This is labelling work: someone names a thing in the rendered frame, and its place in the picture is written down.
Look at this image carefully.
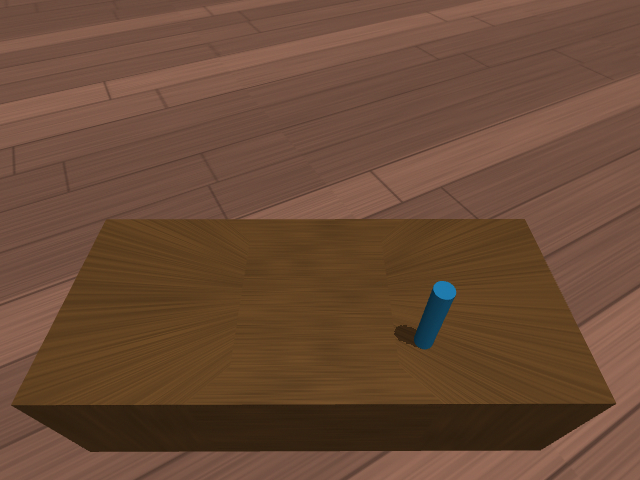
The can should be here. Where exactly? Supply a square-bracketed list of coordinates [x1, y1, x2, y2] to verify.
[414, 281, 456, 349]

